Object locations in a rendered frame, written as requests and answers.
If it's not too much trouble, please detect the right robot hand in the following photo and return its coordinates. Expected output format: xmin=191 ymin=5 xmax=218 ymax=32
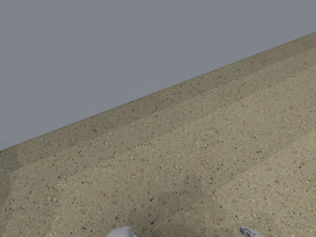
xmin=239 ymin=226 xmax=265 ymax=237

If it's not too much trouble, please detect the robot left thigh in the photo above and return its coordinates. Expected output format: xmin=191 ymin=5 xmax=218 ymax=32
xmin=106 ymin=227 xmax=137 ymax=237

